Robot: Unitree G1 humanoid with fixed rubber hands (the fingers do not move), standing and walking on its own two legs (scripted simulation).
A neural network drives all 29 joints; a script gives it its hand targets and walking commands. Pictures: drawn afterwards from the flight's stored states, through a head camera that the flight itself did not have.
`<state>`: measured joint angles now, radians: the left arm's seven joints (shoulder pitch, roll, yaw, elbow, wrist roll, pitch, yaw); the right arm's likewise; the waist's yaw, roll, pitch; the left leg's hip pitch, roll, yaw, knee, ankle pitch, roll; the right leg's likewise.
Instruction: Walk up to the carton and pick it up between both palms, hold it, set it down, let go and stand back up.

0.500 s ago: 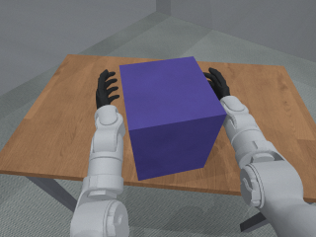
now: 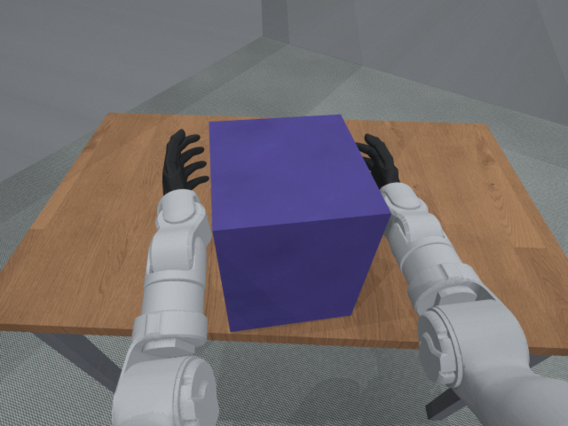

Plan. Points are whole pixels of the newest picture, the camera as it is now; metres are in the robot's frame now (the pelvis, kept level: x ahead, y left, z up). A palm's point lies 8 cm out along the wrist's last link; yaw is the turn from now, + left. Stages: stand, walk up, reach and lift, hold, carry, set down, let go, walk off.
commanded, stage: reach and lift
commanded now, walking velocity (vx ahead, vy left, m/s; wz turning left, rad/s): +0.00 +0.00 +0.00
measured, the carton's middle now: (284, 224) +0.39 +0.04 +0.06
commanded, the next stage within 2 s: hold in 1.96 s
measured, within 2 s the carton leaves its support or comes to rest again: neither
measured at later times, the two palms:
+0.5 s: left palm (186, 175) +0.37 +0.17 +0.17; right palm (402, 183) +0.40 -0.12 +0.15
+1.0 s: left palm (187, 151) +0.38 +0.16 +0.21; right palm (416, 169) +0.40 -0.13 +0.18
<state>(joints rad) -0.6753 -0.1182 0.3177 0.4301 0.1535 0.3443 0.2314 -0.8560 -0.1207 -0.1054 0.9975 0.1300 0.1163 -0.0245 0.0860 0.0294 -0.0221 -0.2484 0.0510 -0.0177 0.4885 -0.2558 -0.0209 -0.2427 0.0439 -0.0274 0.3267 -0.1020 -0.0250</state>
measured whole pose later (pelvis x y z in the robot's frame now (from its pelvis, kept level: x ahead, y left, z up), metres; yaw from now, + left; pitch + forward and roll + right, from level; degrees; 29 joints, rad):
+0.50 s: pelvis -0.01 +0.00 +0.00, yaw +0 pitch +0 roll -2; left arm -0.71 -0.05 0.29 0.43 0.12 0.44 0.19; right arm -0.83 -0.08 -0.11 0.85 0.13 0.25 -0.12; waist 0.03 0.03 -0.06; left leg -0.25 0.05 -0.02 0.49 -0.25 -0.02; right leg -0.24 0.04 -0.03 0.33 -0.09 -0.02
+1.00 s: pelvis -0.01 +0.00 +0.00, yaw +0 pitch +0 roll -2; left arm -0.78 0.00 0.29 0.43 0.12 0.54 0.14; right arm -0.86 -0.07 -0.11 0.77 0.13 0.37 -0.18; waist -0.01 0.03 -0.09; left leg -0.25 0.05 -0.02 0.49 -0.24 -0.02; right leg -0.24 0.04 -0.03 0.33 -0.09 -0.02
